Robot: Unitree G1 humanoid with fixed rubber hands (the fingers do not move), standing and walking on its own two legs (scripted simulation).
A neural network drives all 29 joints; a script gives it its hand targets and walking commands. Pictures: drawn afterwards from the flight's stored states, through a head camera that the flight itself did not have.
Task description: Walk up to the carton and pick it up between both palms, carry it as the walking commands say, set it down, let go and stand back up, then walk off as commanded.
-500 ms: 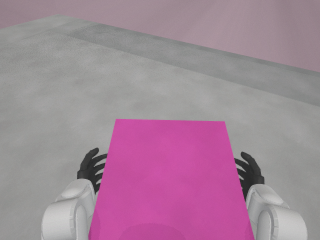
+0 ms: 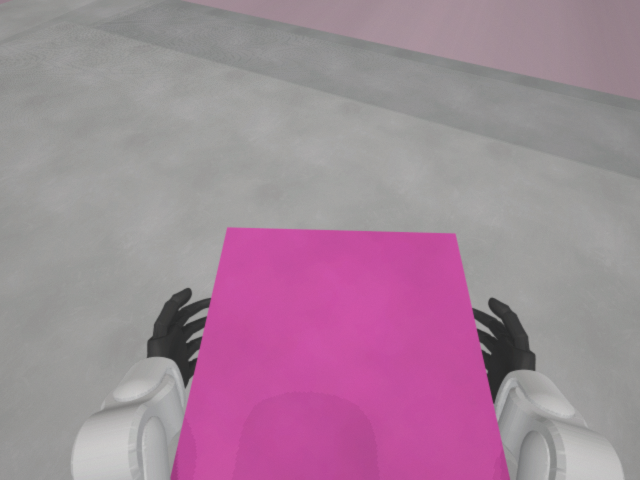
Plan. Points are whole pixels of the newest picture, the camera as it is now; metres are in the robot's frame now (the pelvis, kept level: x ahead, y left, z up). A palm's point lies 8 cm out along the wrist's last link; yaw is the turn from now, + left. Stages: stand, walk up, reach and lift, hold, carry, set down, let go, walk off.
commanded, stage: carry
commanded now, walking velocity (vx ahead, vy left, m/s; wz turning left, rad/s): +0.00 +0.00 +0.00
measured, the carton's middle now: (335, 376) +0.26 +0.00 +0.01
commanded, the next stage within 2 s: none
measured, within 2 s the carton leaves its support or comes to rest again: neither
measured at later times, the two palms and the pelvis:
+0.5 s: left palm (196, 305) +0.32 +0.17 +0.06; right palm (481, 308) +0.33 -0.18 +0.06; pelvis +0.08 -0.01 -0.02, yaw +0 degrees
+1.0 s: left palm (190, 308) +0.32 +0.18 +0.06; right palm (478, 315) +0.32 -0.17 +0.06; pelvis +0.07 +0.00 -0.02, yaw +0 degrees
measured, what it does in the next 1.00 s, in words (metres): steps on the spot: right foot, then left foot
